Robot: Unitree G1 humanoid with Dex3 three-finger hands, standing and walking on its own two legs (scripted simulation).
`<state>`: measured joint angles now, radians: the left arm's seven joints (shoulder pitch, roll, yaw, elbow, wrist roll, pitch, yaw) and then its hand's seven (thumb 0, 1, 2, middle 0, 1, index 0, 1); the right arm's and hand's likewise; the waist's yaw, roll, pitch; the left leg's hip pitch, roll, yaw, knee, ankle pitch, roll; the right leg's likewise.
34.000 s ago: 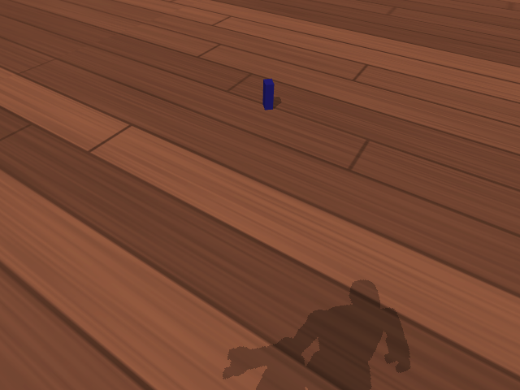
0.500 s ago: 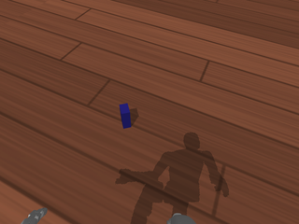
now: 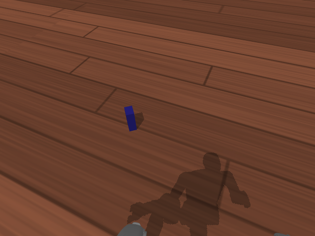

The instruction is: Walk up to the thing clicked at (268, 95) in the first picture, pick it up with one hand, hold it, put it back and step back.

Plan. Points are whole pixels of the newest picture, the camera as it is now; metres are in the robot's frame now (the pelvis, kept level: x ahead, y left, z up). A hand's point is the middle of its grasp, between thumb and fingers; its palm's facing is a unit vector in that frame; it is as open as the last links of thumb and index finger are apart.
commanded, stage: step back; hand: left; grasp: from the side
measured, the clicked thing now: (130, 118) +1.04 +0.24 -0.66
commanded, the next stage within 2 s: stand in 1.00 s
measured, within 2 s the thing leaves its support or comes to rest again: neither
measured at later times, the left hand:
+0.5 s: hand out of the picture +0.02 +0.26 -0.13, palm faces +0.12 -0.91 -0.39, open 7.4 cm
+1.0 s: hand out of the picture +0.09 +0.28 -0.14, palm faces +0.08 -0.93 -0.36, open 7.4 cm
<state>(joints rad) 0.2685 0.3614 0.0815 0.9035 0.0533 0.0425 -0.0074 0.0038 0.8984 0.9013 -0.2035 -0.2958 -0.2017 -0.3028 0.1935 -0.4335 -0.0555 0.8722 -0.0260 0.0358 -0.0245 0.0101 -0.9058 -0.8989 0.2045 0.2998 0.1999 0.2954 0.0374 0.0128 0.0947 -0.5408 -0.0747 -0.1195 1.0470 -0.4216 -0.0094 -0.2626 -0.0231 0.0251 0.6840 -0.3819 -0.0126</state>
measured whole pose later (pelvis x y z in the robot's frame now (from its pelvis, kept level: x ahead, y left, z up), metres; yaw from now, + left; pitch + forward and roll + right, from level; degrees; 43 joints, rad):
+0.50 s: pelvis -0.01 -0.02 +0.01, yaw +5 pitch -3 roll +0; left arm 0.24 0.35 0.07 0.98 0.04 -0.04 -0.01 0.00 0.90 0.90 -0.20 -0.30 -0.20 -0.30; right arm 0.22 -0.38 -0.05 0.99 -0.03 0.00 0.01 0.01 -0.90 -0.90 0.21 0.30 0.20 0.30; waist 0.04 0.03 0.05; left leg -0.38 -0.03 -0.10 0.86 -0.42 0.01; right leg -0.21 0.00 -0.05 0.55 -0.30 -0.04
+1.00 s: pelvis +0.03 +0.02 +0.01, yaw +4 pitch -2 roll -1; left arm 0.12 0.37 0.03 1.05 0.01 -0.02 0.01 0.00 0.90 0.90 -0.20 -0.30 -0.20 -0.30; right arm 0.01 -0.32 -0.01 1.06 -0.02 -0.01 0.01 0.01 -0.90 -0.90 0.21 0.30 0.20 0.30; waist 0.02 0.00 0.08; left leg -0.25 0.04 0.03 0.54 -0.25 0.00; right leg -0.14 -0.02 0.00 0.50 -0.32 0.02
